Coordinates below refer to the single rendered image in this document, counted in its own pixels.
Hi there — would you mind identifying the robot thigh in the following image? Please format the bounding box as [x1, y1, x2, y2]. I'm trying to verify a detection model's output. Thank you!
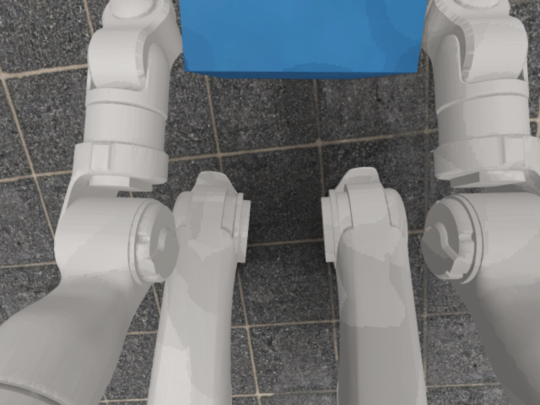
[147, 185, 251, 405]
[321, 181, 428, 405]

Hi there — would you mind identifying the robot left upper arm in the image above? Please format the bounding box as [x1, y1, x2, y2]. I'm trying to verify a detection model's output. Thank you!
[0, 196, 180, 405]

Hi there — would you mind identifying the robot right upper arm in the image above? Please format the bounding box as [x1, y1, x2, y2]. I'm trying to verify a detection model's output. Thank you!
[420, 192, 540, 405]

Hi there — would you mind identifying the robot right forearm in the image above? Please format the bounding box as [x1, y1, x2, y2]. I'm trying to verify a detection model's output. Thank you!
[421, 0, 540, 197]

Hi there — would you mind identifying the right robot thigh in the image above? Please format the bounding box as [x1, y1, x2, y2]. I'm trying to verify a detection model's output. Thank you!
[321, 181, 428, 405]

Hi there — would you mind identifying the left robot thigh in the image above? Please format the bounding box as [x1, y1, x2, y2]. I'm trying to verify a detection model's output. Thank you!
[147, 185, 251, 405]

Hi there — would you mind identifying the robot left forearm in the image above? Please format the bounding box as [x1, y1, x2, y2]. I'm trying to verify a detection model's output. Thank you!
[54, 0, 183, 262]

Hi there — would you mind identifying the carton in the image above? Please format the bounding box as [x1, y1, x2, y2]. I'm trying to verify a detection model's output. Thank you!
[179, 0, 427, 79]

